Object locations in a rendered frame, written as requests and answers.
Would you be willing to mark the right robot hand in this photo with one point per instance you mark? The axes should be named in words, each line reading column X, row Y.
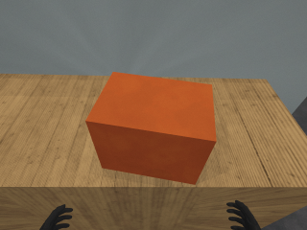
column 247, row 218

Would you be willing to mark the left robot hand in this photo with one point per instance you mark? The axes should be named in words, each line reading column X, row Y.
column 55, row 217

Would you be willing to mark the pedestal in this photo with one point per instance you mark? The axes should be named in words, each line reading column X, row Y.
column 48, row 159

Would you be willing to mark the carton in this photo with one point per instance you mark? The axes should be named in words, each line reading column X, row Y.
column 155, row 127

